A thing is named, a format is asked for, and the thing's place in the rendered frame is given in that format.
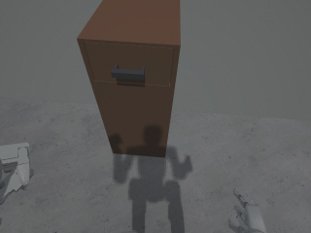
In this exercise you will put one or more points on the drawer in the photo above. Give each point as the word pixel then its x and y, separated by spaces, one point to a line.
pixel 103 57

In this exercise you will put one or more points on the cabinet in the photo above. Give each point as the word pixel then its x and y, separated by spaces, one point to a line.
pixel 136 116

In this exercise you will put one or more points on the left robot hand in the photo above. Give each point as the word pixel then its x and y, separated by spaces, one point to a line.
pixel 14 160

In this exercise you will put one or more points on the handle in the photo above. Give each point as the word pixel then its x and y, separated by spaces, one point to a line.
pixel 127 73

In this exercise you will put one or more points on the right robot hand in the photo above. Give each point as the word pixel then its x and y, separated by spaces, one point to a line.
pixel 251 217

